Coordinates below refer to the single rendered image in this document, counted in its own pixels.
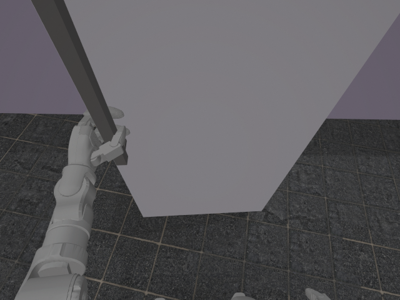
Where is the handle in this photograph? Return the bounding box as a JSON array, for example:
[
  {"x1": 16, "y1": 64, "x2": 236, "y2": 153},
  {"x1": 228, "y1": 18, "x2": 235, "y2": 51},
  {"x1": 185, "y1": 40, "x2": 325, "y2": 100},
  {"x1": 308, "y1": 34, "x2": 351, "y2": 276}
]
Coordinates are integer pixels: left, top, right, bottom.
[{"x1": 31, "y1": 0, "x2": 128, "y2": 166}]

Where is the robot left hand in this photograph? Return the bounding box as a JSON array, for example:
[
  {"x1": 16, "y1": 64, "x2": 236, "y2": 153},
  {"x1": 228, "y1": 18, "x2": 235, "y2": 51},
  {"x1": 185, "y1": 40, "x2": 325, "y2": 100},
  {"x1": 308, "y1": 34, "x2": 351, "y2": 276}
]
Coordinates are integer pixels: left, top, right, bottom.
[{"x1": 68, "y1": 106, "x2": 130, "y2": 172}]

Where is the robot left forearm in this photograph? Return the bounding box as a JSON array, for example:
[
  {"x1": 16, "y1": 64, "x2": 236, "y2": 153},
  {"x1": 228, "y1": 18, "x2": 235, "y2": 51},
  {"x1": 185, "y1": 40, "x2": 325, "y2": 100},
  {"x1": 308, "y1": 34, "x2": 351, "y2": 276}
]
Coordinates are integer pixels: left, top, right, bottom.
[{"x1": 14, "y1": 164, "x2": 97, "y2": 300}]

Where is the left robot upper arm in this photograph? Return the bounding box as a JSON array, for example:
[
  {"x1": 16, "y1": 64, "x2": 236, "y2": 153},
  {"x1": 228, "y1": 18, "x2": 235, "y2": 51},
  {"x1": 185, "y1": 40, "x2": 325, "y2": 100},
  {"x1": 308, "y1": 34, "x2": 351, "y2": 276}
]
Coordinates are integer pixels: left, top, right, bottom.
[{"x1": 17, "y1": 273, "x2": 88, "y2": 300}]

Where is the robot right shin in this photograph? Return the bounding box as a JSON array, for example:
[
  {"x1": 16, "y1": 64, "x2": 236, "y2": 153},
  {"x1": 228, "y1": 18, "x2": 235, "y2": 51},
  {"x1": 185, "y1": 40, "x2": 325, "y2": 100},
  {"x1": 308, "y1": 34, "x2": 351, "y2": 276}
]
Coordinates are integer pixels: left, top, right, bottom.
[{"x1": 232, "y1": 292, "x2": 245, "y2": 298}]

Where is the fridge door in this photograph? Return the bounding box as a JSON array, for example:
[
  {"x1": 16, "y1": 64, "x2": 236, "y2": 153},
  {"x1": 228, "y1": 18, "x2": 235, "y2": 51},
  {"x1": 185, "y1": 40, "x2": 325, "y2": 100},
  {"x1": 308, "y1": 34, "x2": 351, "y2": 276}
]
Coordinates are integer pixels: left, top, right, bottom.
[{"x1": 47, "y1": 0, "x2": 400, "y2": 217}]

